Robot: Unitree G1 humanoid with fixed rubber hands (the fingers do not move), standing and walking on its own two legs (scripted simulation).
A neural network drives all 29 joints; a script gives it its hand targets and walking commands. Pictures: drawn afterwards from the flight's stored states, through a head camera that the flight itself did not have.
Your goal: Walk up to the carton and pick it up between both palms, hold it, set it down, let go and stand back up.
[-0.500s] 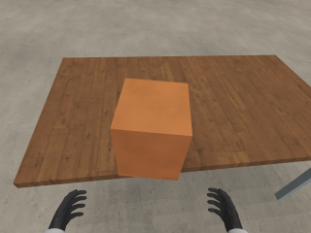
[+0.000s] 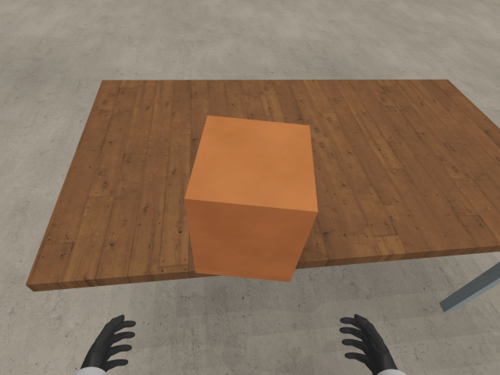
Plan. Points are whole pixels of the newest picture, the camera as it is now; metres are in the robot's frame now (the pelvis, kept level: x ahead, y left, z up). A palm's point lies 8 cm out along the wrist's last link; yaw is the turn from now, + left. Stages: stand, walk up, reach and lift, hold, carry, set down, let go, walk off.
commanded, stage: let go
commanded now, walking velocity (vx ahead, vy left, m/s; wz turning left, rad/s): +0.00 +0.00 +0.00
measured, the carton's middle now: (250, 202) +0.43 -0.01 -0.01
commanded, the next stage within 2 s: stand in 0.28 s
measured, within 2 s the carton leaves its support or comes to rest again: neither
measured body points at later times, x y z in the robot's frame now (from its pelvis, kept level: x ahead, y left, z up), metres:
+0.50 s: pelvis +0.00 +0.00 -0.01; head +0.00 -0.01 +0.44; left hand +0.12 +0.24 -0.11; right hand +0.11 -0.24 -0.13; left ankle -0.01 +0.09 -0.74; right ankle -0.02 -0.06 -0.74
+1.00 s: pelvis +0.00 -0.01 +0.00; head +0.00 -0.02 +0.45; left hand +0.02 +0.22 -0.14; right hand +0.02 -0.24 -0.16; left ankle -0.01 +0.09 -0.74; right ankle -0.02 -0.06 -0.74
